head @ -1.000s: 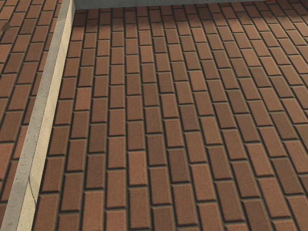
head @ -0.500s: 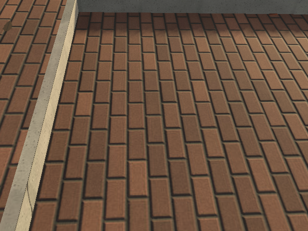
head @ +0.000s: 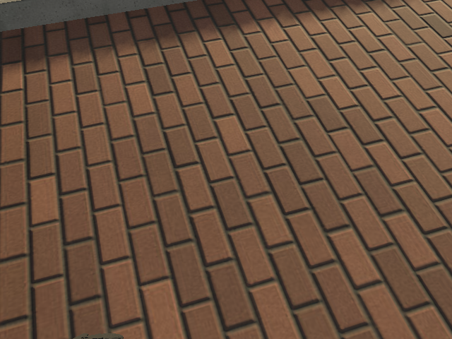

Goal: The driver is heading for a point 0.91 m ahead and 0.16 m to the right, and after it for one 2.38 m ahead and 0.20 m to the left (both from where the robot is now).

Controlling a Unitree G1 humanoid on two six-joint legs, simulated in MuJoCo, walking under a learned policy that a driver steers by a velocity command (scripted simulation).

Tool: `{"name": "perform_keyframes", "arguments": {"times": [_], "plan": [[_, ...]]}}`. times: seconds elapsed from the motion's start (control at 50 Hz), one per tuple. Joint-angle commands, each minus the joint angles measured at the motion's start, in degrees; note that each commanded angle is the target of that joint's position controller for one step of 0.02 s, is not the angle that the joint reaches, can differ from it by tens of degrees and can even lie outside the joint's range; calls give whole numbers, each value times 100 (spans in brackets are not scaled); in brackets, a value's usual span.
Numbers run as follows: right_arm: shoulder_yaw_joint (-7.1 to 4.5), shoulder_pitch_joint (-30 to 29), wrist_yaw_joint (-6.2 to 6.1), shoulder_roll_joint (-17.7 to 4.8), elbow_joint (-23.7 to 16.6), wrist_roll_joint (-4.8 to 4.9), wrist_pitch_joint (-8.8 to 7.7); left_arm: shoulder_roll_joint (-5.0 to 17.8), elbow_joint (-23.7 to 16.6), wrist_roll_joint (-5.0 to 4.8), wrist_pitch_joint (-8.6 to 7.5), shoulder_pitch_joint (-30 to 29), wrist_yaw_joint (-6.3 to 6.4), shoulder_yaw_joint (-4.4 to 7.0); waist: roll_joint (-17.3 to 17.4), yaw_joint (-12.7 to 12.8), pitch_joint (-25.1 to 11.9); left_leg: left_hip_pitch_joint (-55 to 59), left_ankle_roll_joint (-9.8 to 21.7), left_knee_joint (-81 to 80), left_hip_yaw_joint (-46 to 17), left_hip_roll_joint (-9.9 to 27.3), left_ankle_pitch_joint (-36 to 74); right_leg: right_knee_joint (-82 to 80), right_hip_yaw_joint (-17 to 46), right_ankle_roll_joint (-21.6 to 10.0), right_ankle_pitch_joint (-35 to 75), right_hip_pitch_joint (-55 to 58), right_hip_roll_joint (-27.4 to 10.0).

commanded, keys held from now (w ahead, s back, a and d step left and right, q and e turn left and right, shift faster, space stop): w+e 0.36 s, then w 0.64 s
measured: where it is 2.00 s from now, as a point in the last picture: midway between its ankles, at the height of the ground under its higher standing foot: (285, 197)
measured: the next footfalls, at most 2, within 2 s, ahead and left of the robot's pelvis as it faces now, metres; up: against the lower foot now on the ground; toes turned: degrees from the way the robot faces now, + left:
right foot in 0.04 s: +0.21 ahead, -0.09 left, +0.00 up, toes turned -4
left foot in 0.52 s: +0.52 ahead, +0.06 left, +0.00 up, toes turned -18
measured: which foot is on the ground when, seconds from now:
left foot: down 0.00-0.06, up 0.08-0.50, down 0.52-1.00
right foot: up 0.00-0.02, down 0.04-0.54, up 0.56-1.00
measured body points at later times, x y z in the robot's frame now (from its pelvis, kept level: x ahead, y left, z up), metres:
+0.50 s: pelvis +0.31 -0.01 +0.01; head +0.34 -0.03 +0.46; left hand +0.39 +0.27 -0.11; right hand +0.48 -0.30 -0.07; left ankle +0.49 +0.07 -0.71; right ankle +0.17 -0.09 -0.72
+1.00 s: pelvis +0.57 -0.09 +0.02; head +0.60 -0.10 +0.46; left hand +0.87 +0.04 -0.06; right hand +0.45 -0.34 -0.12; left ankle +0.48 +0.07 -0.72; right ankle +0.68 -0.25 -0.70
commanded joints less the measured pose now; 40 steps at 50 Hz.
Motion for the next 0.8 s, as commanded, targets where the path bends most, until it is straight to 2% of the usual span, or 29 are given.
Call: {"name": "perform_keyframes", "arguments": {"times": [0.02, 0.04, 0.06, 0.08, 0.1, 0.12, 0.14, 0.16, 0.2, 0.26, 0.3, 0.34, 0.38, 0.42, 0.44, 0.48, 0.5, 0.52, 0.54, 0.56, 0.58, 0.6, 0.62, 0.64, 0.66, 0.68, 0.74, 0.8], "plan": [[-239, -200, -88, -1205, -397, -5, 112, 957, -197, -30, -36, 960, -54, 390, 828, 1030, -586, -567, 533, 2358, -4, 1473, 7418, -70, -405, -413, -440, 1902, 598], [-222, -229, -86, -1224, -527, -19, 88, 1327, 2, -37, 14, 1876, 41, 588, 548, 1460, -1059, -1795, 337, 3876, -31, 1246, 6284, -280, 328, -666, -444, 3612, 348], [25, 314, 71, -384, -802, -127, -86, 1863, 35, -11, 56, 2273, 139, 689, -1038, 933, -1827, -4497, -51, 6358, -260, 117, 1066, -567, 3522, -1754, -1456, 5914, -1330], [28, -76, 169, -513, -938, 77, -397, 1610, -2, 42, 32, 2367, 180, 587, -826, 1064, -2519, -5267, 52, 7347, -1604, -352, -682, -1796, 5502, -2056, -2015, 6246, -1902], [-100, -790, 205, -918, -1198, 293, -554, 1283, 20, 97, -43, 2153, 203, 499, -627, 1145, -1648, -5840, 248, 7301, -1854, 46, -258, -1954, 4603, -1631, -1644, 5725, -1657], [-95, -1032, 171, -941, -1307, 283, -613, 1065, -69, 70, -118, 1693, 192, 435, -91, 889, -1058, -5691, 332, 6775, -1801, 333, 275, -1986, 3737, -1394, -1043, 4734, -1402], [-148, -1082, 105, -933, -1266, 163, -594, 881, -181, 80, -164, 1248, 160, 377, 328, 593, -672, -5304, 298, 6258, -1742, 513, 513, -2082, 3140, -1235, -488, 3771, -1134], [-204, -928, 75, -954, -1272, 92, -504, 761, -271, 126, -189, 995, 165, 330, 245, 345, -532, -4825, 248, 5911, -1779, 673, 658, -2202, 2719, -1163, -117, 3112, -931], [-228, -814, 68, -833, -1372, 7, -340, 808, -318, 84, -178, 940, 213, 328, 75, 148, -346, -4484, 76, 5361, -1704, 759, 697, -2395, 2410, -1177, 141, 2411, -765], [-201, -1450, 25, -716, -1683, -106, -232, 1088, -303, 70, -172, 1275, 359, 400, -49, 269, -81, -4559, -221, 4187, -1478, 656, 1471, -2525, 2001, -1125, 338, 1823, -567], [-159, -1979, 34, -626, -1850, -95, -239, 1149, -294, 46, -134, 1500, 419, 423, -146, 473, -2, -4411, -265, 3099, -1431, 457, 2360, -2437, 1792, -896, 96, 1701, -325], [-112, -2409, 81, -539, -1985, -45, -272, 1165, -273, 26, -92, 1701, 441, 434, -275, 678, -17, -4038, -259, 2235, -1340, 203, 3037, -2328, 1736, -705, -137, 1630, -213], [-112, -2631, 136, -593, -2093, 27, -297, 1130, -194, 1, -71, 1916, 444, 422, -385, 795, -90, -3866, -242, 1899, -1382, 115, 3305, -2205, 1910, -635, -342, 1864, -342], [-141, -2683, 205, -734, -2140, 44, -341, 1002, -110, -14, -49, 2092, 464, 387, -429, 820, -155, -3918, -134, 1623, -1507, 151, 3174, -1867, 2150, -583, -426, 2434, -551], [-160, -2664, 241, -808, -2153, 40, -374, 975, -84, 8, -35, 2153, 480, 377, -461, 788, -180, -3937, -49, 1540, -1547, 168, 2963, -1685, 2297, -556, -346, 2730, -687], [-203, -2406, 277, -937, -2123, 34, -430, 1038, -80, 67, 0, 2149, 500, 394, -613, 593, -207, -3694, 168, 1429, -1460, 133, 2393, -1309, 2457, -471, 223, 3078, -852], [-267, -1941, 264, -1044, -1995, 5, -453, 992, -114, 84, 11, 2098, 493, 372, -604, 339, -409, -3082, 338, 1237, -1327, 28, 2267, -841, 2378, -371, 925, 3124, -675], [-351, -1176, 243, -1262, -1850, -68, -477, 802, -188, 130, 1, 2051, 457, 289, -412, -14, -1066, -1873, 650, 1416, -1651, 416, 2323, 257, 2123, -227, 1091, 2821, -367], [-472, -335, 229, -1728, -1729, -147, -465, 490, -246, 110, -52, 2617, 434, 186, 667, -39, -1992, 269, 1392, 1458, -3406, 1580, 1993, 2175, 1532, 151, -275, 1219, 331], [-515, 136, 299, -1672, -1429, -10, -373, 436, -179, -34, -111, 3064, 419, 126, 2043, 1, -2312, 1055, 1940, 612, -5557, 2360, 541, 3561, 1308, 360, -2993, -217, 694], [-366, -140, 317, -1164, -1540, 91, -357, 1012, -207, -113, -140, 2594, 424, 237, 1191, -117, -1494, 558, 1681, 397, -5387, 2196, -396, 4044, 1616, 302, -2810, -854, 365], [-295, -546, 302, -943, -1639, 64, -311, 1110, -354, -96, -149, 1955, 429, 255, 659, -114, -826, -188, 1449, 336, -4518, 1951, -142, 4051, 1404, 284, -2307, -961, 110], [-244, -867, 304, -860, -1670, 13, -276, 1034, -449, 9, -164, 1608, 428, 247, 349, 16, -349, -961, 1382, 159, -3867, 1682, 569, 3698, 1189, 309, -1916, -848, -117], [-202, -1027, 303, -751, -1673, -34, -276, 977, -476, 88, -161, 1527, 424, 273, 414, 162, -214, -1368, 1329, 47, -3475, 1493, 1130, 3300, 1133, 319, -1634, -635, -331], [-178, -1057, 309, -710, -1652, -65, -275, 870, -470, 97, -143, 1592, 412, 269, 530, 259, -201, -1635, 1285, -70, -3176, 1324, 1491, 3073, 1061, 341, -1506, -356, -431], [-175, -1008, 315, -699, -1608, -45, -281, 747, -446, 87, -122, 1663, 404, 250, 616, 300, -238, -1748, 1303, -170, -2940, 1223, 1776, 2879, 970, 371, -1445, -218, -462], [-235, -796, 275, -936, -1462, 22, -286, 552, -592, 128, -93, 1334, 407, 185, 539, 277, -166, -1817, 1441, -407, -2484, 1231, 2550, 2046, 793, 525, -1032, -387, -548], [-262, -623, 213, -1050, -1352, 65, -213, 431, -744, 139, -121, 780, 369, 119, 477, 133, -113, -1819, 1318, -508, -1989, 1056, 2775, 882, 656, 599, -79, -233, -489]]}}
Keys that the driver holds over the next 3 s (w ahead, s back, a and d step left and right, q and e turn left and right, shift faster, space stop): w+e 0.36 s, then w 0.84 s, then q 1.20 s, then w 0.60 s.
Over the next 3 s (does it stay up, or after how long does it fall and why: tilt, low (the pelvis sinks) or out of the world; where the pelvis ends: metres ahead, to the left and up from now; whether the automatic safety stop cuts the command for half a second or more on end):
stays up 1.04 -0.19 0.02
